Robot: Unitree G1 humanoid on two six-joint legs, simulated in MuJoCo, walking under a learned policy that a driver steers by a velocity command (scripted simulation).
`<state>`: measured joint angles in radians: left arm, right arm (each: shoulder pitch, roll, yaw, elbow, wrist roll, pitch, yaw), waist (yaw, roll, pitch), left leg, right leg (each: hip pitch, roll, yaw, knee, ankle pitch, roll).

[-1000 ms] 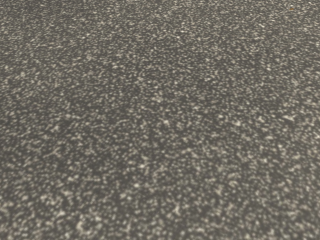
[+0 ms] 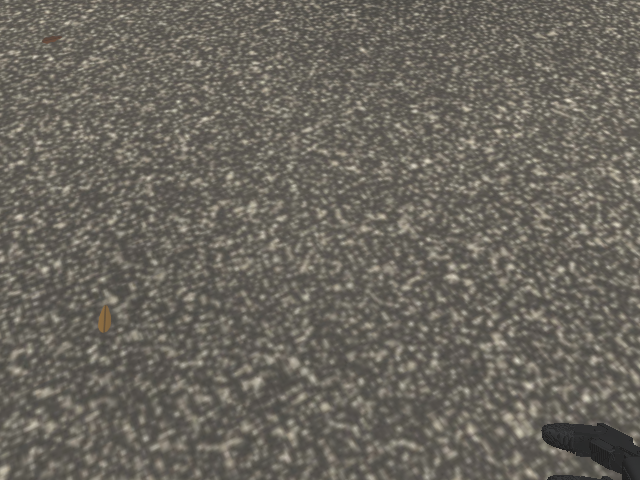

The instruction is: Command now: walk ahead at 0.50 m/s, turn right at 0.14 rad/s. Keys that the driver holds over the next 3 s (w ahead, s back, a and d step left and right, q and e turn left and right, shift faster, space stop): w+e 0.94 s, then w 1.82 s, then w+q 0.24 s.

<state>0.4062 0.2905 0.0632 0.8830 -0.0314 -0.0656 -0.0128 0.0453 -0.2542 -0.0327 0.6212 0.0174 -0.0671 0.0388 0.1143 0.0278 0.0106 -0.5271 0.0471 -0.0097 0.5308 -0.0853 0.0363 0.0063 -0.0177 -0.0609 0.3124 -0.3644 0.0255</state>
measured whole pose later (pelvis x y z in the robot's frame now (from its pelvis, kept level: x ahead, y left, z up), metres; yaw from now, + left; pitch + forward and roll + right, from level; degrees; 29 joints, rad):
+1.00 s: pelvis +0.53 -0.12 +0.00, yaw -33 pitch +2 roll +0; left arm 0.37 0.29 0.08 0.74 -0.02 -0.03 0.02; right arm 0.03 -0.28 -0.05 0.69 0.01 -0.11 0.03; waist 0.08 0.04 0.01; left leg -0.52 0.00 -0.07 0.49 0.00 -0.03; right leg -0.08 0.10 0.20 0.45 -0.39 -0.06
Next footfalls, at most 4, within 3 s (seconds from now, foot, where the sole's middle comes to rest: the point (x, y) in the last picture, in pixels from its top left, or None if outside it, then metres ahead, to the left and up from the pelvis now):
0.02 left None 0.17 0.13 -0.77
0.54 right None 0.41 -0.18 -0.77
1.04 left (424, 358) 0.75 -0.11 -0.77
1.54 right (584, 347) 0.82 -0.48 -0.77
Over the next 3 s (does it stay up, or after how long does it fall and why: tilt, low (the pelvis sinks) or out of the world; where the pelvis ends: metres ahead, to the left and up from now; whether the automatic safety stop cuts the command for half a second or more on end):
stays up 1.39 -0.79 0.01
